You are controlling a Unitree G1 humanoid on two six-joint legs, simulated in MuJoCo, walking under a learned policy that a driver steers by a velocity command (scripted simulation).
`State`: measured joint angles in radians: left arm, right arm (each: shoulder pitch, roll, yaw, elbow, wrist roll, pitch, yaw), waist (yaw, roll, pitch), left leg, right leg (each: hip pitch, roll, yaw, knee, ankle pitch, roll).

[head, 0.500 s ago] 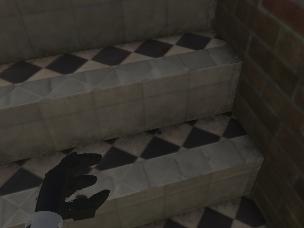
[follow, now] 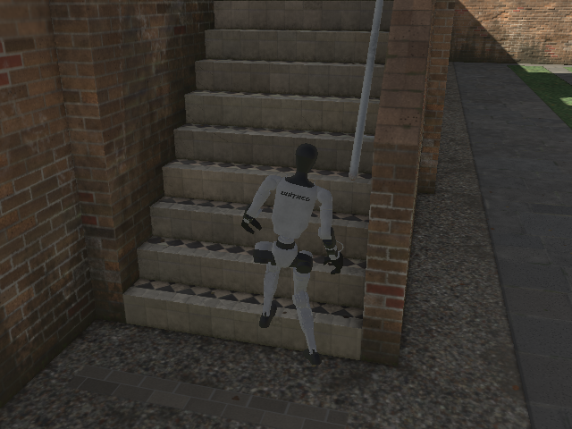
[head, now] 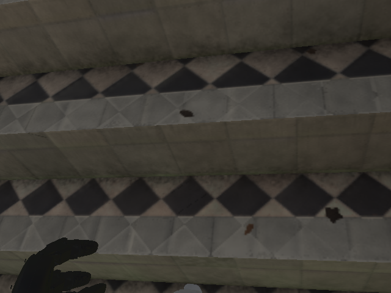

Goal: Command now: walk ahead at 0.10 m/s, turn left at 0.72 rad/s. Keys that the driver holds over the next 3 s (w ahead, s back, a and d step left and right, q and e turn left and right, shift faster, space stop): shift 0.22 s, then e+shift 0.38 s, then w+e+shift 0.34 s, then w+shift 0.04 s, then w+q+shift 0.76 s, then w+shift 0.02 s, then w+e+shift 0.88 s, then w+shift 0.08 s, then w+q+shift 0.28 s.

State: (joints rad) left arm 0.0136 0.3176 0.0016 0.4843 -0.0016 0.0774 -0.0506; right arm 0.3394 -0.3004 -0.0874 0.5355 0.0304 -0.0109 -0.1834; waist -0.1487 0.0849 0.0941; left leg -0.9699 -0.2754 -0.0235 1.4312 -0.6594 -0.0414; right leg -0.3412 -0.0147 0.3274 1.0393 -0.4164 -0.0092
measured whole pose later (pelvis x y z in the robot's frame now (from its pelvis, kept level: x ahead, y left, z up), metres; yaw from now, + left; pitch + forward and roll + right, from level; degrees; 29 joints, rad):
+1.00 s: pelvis -0.26 -0.04 -0.06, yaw -22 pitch +2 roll +1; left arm 0.40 0.23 0.03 0.76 -0.01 -0.04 0.01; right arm 0.14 -0.27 -0.05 0.55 0.01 -0.06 0.00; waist 0.02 0.06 -0.01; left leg -0.68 0.07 -0.01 1.21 -0.36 -0.03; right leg -0.26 0.02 0.02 0.69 -0.45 -0.06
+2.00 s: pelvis +0.13 +0.02 -0.02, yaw +8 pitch +5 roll +2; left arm 0.39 0.21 -0.01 0.94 -0.01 -0.03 0.09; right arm -0.29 -0.07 0.18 0.18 -0.04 -0.05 0.04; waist 0.07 -0.05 0.14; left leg -1.07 0.04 0.01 1.64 -0.72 -0.05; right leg 0.02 -0.06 -0.05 0.21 -0.20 -0.03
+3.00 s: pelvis +0.34 -0.02 +0.19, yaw -23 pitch +5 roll +5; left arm 0.37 0.19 -0.02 0.73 0.09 -0.03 -0.01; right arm 0.02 -0.16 0.03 0.50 0.04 -0.07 0.00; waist 0.03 -0.02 -0.07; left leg -1.08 0.05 -0.11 2.21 -0.67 -0.02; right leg -0.23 -0.11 -0.10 0.55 -0.35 -0.06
